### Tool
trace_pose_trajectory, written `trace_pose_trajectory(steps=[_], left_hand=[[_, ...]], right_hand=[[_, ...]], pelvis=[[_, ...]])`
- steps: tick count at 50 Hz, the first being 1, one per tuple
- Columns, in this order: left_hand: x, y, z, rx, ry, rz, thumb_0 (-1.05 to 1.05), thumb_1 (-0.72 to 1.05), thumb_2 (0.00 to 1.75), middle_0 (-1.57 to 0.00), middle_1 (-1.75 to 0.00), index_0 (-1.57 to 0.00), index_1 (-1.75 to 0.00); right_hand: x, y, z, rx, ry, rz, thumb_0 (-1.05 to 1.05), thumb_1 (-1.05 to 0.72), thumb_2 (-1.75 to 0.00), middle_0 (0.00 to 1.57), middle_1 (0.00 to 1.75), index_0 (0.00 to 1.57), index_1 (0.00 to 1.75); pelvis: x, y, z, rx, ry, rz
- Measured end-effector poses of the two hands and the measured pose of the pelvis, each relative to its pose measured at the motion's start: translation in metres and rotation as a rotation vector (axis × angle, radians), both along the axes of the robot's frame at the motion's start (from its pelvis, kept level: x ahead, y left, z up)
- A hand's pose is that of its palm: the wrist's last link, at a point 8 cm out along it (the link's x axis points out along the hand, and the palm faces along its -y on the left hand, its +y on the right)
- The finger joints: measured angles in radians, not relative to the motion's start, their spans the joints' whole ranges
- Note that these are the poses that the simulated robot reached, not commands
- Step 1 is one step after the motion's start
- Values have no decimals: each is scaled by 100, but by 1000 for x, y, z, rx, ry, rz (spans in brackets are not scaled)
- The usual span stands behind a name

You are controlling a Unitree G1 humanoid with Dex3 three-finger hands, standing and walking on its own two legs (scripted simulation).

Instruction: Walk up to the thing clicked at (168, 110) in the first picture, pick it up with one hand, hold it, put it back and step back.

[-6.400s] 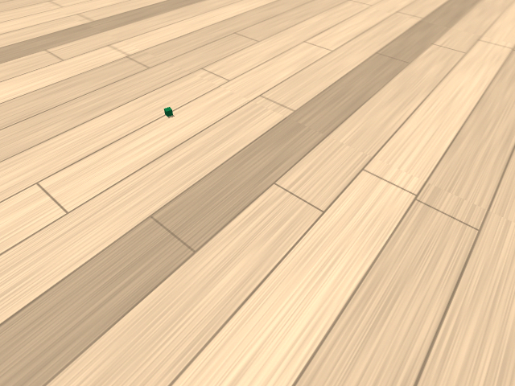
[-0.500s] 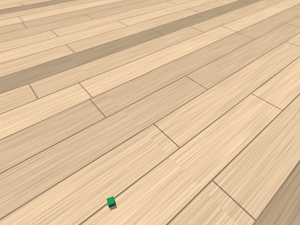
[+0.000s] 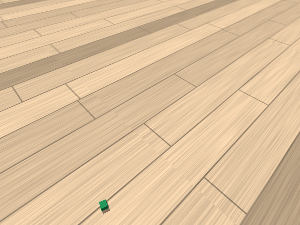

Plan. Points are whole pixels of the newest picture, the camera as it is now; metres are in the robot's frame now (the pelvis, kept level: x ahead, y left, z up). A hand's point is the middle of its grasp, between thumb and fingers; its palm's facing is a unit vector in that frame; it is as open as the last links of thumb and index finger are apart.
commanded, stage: walk up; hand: left
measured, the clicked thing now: (103, 205) +0.43 +0.26 -0.76
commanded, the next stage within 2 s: stand in 0.52 s
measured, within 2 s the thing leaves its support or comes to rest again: neither
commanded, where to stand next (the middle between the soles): +0.03 +0.01 m, yaw +2 degrees
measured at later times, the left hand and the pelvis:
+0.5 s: hand out of the picture +0.08 +0.25 -0.16, palm faces -0.03 -0.94 -0.34, open 7.4 cm; pelvis +0.00 +0.00 +0.00, yaw -1 degrees
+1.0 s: hand out of the picture +0.07 +0.25 -0.15, palm faces -0.03 -0.94 -0.34, open 7.4 cm; pelvis -0.02 +0.00 +0.00, yaw +0 degrees
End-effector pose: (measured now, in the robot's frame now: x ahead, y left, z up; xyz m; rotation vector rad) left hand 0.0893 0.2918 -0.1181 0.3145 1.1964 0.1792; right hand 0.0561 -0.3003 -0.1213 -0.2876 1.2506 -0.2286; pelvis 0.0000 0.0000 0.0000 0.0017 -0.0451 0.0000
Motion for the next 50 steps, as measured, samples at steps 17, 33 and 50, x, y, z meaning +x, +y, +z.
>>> trace_pose_trajectory(steps=[17, 33, 50], left_hand=[[-6, 6, 1, 5, 15, 6, 1, 90, 90, -20, -30, -20, -30], [-8, 4, 1, 6, 22, 3, 1, 90, 90, -20, -30, -20, -30], [-27, 1, 3, 9, 14, 2, 1, 90, 90, -20, -30, -20, -30]], right_hand=[[13, 6, 1, 6, -31, 12, 1, -90, -90, 21, 30, 20, 30], [16, 6, 4, 4, -32, 8, 1, -90, -90, 21, 30, 20, 30], [0, 3, 4, 13, -23, 18, 1, -90, -90, 21, 30, 20, 30]], pelvis=[[2, 4, 0, 2, -2, -11], [0, 3, 2, 3, -2, -10], [-15, -1, 4, 0, -8, 1]])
